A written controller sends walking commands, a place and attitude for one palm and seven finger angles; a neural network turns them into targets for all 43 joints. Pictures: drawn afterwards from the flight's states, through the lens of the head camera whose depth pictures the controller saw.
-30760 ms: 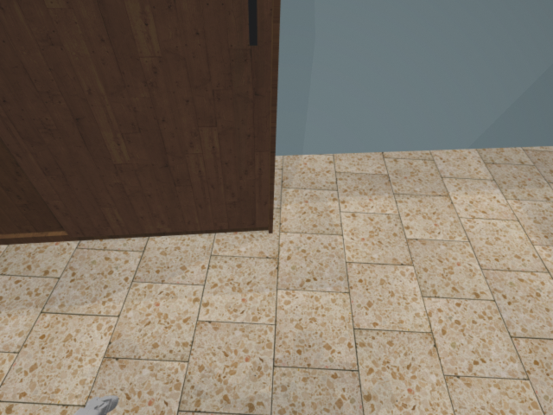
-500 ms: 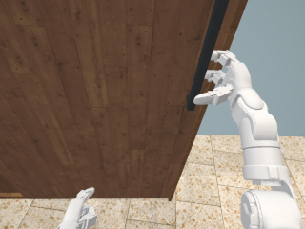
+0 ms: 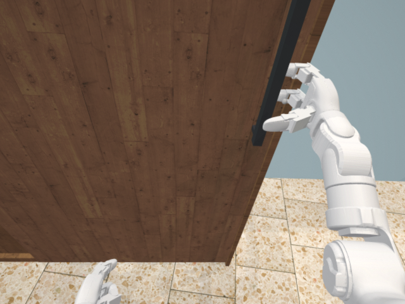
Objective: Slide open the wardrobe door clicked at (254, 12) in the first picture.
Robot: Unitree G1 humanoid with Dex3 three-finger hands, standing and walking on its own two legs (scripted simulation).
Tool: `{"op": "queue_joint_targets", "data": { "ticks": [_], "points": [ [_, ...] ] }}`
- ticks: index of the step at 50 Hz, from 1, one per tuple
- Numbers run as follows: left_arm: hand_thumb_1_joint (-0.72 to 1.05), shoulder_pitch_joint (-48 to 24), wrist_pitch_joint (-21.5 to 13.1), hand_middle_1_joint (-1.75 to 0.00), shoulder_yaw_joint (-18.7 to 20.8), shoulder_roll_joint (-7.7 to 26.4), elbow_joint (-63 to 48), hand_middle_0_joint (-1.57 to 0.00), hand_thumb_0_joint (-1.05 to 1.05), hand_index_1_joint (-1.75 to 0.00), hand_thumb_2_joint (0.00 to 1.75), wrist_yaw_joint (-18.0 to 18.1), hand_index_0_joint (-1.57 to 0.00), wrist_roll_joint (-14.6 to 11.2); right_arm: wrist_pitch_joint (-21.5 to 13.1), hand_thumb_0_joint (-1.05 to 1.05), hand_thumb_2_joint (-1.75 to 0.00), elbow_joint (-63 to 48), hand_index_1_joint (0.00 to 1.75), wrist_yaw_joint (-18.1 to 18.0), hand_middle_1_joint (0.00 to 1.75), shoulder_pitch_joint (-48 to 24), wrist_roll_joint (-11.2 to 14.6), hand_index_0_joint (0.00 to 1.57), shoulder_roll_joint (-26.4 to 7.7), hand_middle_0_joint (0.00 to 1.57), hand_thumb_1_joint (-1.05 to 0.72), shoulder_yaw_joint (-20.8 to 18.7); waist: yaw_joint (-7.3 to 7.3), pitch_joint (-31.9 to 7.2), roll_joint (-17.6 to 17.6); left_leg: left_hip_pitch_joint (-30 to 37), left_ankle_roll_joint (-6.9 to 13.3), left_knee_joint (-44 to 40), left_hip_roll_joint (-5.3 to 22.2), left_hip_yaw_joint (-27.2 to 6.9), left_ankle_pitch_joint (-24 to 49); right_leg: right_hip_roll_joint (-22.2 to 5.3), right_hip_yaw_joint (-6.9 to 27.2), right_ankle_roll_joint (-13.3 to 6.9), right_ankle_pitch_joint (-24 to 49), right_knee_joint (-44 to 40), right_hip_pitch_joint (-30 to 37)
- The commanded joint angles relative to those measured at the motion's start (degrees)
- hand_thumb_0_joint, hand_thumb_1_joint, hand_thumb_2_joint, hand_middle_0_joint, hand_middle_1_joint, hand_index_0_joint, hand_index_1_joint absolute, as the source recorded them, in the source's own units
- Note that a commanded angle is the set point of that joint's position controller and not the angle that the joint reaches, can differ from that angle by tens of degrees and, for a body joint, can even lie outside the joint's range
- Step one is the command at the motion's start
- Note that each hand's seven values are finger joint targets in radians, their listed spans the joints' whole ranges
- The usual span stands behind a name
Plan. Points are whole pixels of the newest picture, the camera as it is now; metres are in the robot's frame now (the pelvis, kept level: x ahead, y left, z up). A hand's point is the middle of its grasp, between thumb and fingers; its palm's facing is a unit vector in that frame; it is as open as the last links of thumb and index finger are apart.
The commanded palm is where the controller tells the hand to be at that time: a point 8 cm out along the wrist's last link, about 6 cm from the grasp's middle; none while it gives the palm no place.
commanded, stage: feel for the door with the fingertips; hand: right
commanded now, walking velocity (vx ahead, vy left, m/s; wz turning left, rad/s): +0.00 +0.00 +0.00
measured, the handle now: (272, 78) +0.46 -0.09 +0.26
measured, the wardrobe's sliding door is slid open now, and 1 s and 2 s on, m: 0.00 0.00 0.00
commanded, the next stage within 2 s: slide the fingers in behind the handle in 0.02 s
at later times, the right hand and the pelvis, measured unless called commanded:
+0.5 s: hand (284, 101) +0.42 -0.11 +0.24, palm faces -0.05 +1.00 -0.03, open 13.8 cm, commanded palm +0.39 -0.16 +0.24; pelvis -0.01 +0.00 +0.00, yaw +0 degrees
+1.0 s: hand (281, 102) +0.41 -0.10 +0.24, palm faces -0.05 +1.00 -0.04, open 14.0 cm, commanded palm +0.40 -0.14 +0.24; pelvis +0.00 +0.00 +0.00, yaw -1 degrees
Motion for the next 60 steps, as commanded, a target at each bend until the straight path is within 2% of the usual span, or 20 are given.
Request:
{"op": "queue_joint_targets", "data": {
  "ticks": [1,6,7,9,12,15,18,24,25,27,30,32,35,37,38,40,44,47,49,60],
  "points": [
    [0.90,-6.27,-3.15,-0.30,2.01,5.85,-8.53,-0.20,0.00,-0.30,0.90,0.39,-0.20,-0.29,-5.39,0.00,-0.30,-10.83,1.20,0.14,1.20,-33.05,0.35,0.30,-9.65,0.30,0.50,-2.48,1.38,-15.67,4.67,9.74,1.31,-1.62,-0.44,-1.27,11.30,0.09,0.16,-1.46,15.22,-2.15,-1.52],
    [0.90,-5.46,-3.61,-0.30,1.94,5.87,-8.15,-0.20,0.00,-0.30,0.90,0.57,-0.20,-0.15,-6.68,0.00,-0.30,-6.52,1.20,0.33,1.20,-34.55,0.26,0.30,-10.61,0.30,0.50,-3.14,1.50,-15.81,5.52,9.85,1.20,-1.78,-0.30,-1.52,9.84,0.19,0.26,-1.56,13.59,-2.25,-2.73],
    [0.90,-5.14,-3.49,-0.30,2.18,6.18,-8.02,-0.20,0.00,-0.30,0.90,0.61,-0.20,-0.10,-7.14,0.00,-0.30,-5.66,1.20,0.37,1.20,-33.65,-0.01,0.30,-12.30,0.30,0.50,-4.35,1.19,-15.89,4.97,9.87,1.25,-1.90,-0.25,-1.48,9.23,0.02,0.17,-1.48,13.40,-2.39,-2.53],
    [0.90,-5.41,-3.74,-0.30,1.87,5.82,-8.29,-0.20,0.00,-0.30,0.90,0.62,-0.20,-0.27,-7.65,0.00,-0.30,-5.75,1.20,0.84,1.20,-35.17,0.24,0.30,-10.76,0.30,0.50,-2.92,1.52,-15.43,4.51,9.61,1.28,-1.92,-0.21,-1.62,9.05,0.12,0.25,-1.59,12.79,-2.41,-2.90],
    [0.90,-5.00,-3.98,-0.30,2.08,6.19,-8.38,-0.20,0.00,-0.30,0.90,0.54,-0.20,-0.25,-8.61,0.00,-0.30,-4.74,1.20,1.05,1.20,-33.78,0.11,0.30,-12.62,0.30,0.50,-4.39,0.85,-16.07,4.31,9.99,1.38,-1.98,-0.20,-1.76,7.87,-0.04,0.33,-1.48,12.19,-2.63,-3.08],
    [0.90,-5.15,-4.47,-0.30,1.86,5.95,-8.62,-0.20,0.00,-0.30,0.90,0.52,-0.20,-0.46,-9.09,0.00,-0.30,-5.14,1.20,1.50,1.20,-35.32,0.49,0.30,-10.97,0.30,0.50,-2.84,1.40,-15.31,4.13,9.41,1.25,-2.27,-0.12,-1.88,6.57,-0.09,0.38,-1.53,10.62,-2.90,-3.71],
    [0.90,-4.77,-4.62,-0.30,2.02,6.31,-8.56,-0.20,0.00,-0.30,0.90,0.52,-0.20,-0.57,-9.34,0.00,-0.30,-4.31,1.20,1.48,1.20,-34.07,0.58,0.30,-12.32,0.30,0.50,-3.97,1.20,-14.97,5.65,9.46,1.16,-2.44,-0.16,-1.75,5.78,-0.26,0.58,-1.59,10.29,-3.25,-4.18],
    [0.90,-5.07,-5.45,-0.30,2.17,5.98,-8.90,-0.20,0.00,-0.30,0.90,0.22,-0.20,-0.71,-9.17,0.00,-0.30,-7.42,1.20,1.26,1.20,-34.00,0.60,0.30,-9.26,0.30,0.50,-1.70,1.16,-16.46,2.98,9.00,1.32,-2.19,-0.29,-1.78,6.21,-0.31,0.52,-1.46,11.09,-2.93,-2.47],
    [0.90,-5.01,-5.54,-0.30,2.14,5.93,-8.74,-0.20,0.00,-0.30,0.90,0.20,-0.20,-0.63,-8.93,0.00,-0.30,-7.14,1.20,1.31,1.20,-33.90,0.78,0.30,-7.97,0.30,0.50,-0.93,1.47,-15.90,4.20,8.91,1.24,-2.15,-0.36,-1.66,6.95,-0.29,0.49,-1.52,11.44,-2.85,-2.60],
    [0.90,-5.05,-5.35,-0.30,2.38,6.40,-8.58,-0.20,0.00,-0.30,0.90,0.28,-0.20,-0.61,-8.39,0.00,-0.30,-6.19,1.20,1.25,1.20,-31.32,0.98,0.30,-10.02,0.30,0.50,-2.96,0.81,-16.18,6.32,9.68,1.07,-2.28,-0.44,-1.69,7.10,-0.37,0.25,-1.62,11.60,-2.81,-2.95],
    [0.90,-5.09,-5.36,-0.30,2.10,6.29,-8.31,-0.20,0.00,-0.30,0.90,0.42,-0.20,-0.61,-7.60,0.00,-0.30,-5.72,1.20,1.11,1.20,-33.42,1.12,0.30,-10.17,0.30,0.50,-3.01,1.18,-14.48,6.64,9.07,0.98,-2.66,-0.29,-1.88,5.22,-0.16,0.42,-1.68,9.67,-3.15,-4.39],
    [0.90,-5.31,-5.32,-0.30,2.36,6.39,-8.48,-0.20,0.00,-0.30,0.90,0.36,-0.20,-0.49,-7.82,0.00,-0.30,-6.58,1.20,0.73,1.20,-32.05,0.53,0.30,-11.33,0.30,0.50,-3.87,0.55,-15.71,5.65,9.63,1.05,-2.40,-0.27,-1.95,5.90,-0.18,0.22,-1.69,10.86,-2.88,-3.56],
    [0.90,-5.32,-5.38,-0.30,2.05,5.74,-8.51,-0.20,0.00,-0.30,0.90,0.12,-0.20,-0.55,-7.79,0.00,-0.30,-8.16,1.20,0.57,1.20,-33.90,0.54,0.30,-7.47,0.30,0.50,-0.71,1.49,-15.17,3.51,8.66,1.21,-2.25,-0.27,-1.71,7.05,-0.11,0.27,-1.53,11.52,-2.70,-2.87],
    [0.90,-5.49,-5.29,-0.30,2.21,5.86,-8.73,-0.20,0.00,-0.30,0.90,-0.03,-0.20,-0.48,-7.67,0.00,-0.30,-8.46,1.20,0.49,1.20,-32.05,0.42,0.30,-7.13,0.30,0.50,-0.62,1.01,-16.16,2.91,8.92,1.40,-1.76,-0.40,-1.51,8.20,-0.14,0.28,-1.35,13.02,-2.47,-1.96],
    [0.90,-5.38,-5.19,-0.30,2.17,5.88,-8.65,-0.20,0.00,-0.30,0.90,-0.02,-0.20,-0.52,-7.57,0.00,-0.30,-8.93,1.20,0.30,1.20,-32.14,0.68,0.30,-8.72,0.30,0.50,-2.07,0.95,-16.29,4.06,9.48,1.33,-1.82,-0.32,-1.58,9.01,-0.22,0.31,-1.47,13.46,-2.34,-2.17],
    [0.90,-5.62,-5.12,-0.30,2.18,5.80,-8.73,-0.20,0.00,-0.30,0.90,-0.04,-0.20,-0.47,-7.26,0.00,-0.30,-9.85,1.20,0.38,1.20,-32.40,0.75,0.30,-7.84,0.30,0.50,-1.40,1.17,-16.88,5.26,10.21,1.25,-1.60,-0.32,-1.52,9.76,-0.21,0.22,-1.48,13.64,-2.30,-2.31],
    [0.90,-6.06,-5.11,-0.30,2.02,5.49,-8.68,-0.20,0.00,-0.30,0.90,-0.19,-0.20,-0.47,-6.71,0.00,-0.30,-11.03,1.20,0.33,1.20,-34.22,0.86,0.30,-3.68,0.30,0.50,1.81,1.83,-15.56,3.83,8.37,1.39,-1.27,-0.47,-1.16,9.95,-0.17,0.60,-1.36,14.23,-2.17,-1.15],
    [0.90,-6.36,-4.86,-0.30,2.08,5.57,-8.61,-0.20,0.00,-0.30,0.90,-0.26,-0.20,-0.33,-6.27,0.00,-0.30,-11.43,1.20,-0.19,1.20,-33.50,0.61,0.30,-3.82,0.30,0.50,1.63,1.41,-16.86,3.36,8.76,1.54,-0.84,-0.49,-0.91,10.84,-0.15,0.66,-1.09,15.74,-1.85,-0.20],
    [0.90,-6.55,-5.04,-0.30,1.89,5.06,-8.47,-0.20,0.00,-0.30,0.90,-0.39,-0.20,-0.34,-5.77,0.00,-0.30,-11.60,1.20,-0.36,1.20,-34.07,0.93,0.30,-0.68,0.30,0.50,3.58,1.98,-16.50,4.50,8.31,1.44,-0.57,-0.55,-0.74,11.79,-0.14,0.80,-1.15,16.18,-1.57,0.00],
    [0.90,-6.75,-4.54,-0.30,1.64,4.76,-7.58,-0.20,0.00,-0.30,0.90,-0.44,-0.20,0.00,-5.20,0.00,-0.30,-10.79,1.20,-1.32,1.20,-36.43,0.21,0.30,1.18,0.30,0.50,5.08,2.36,-15.92,4.99,7.45,1.59,0.09,-0.54,-0.36,12.20,-0.01,1.23,-0.87,16.95,-1.15,0.37]
  ]
}}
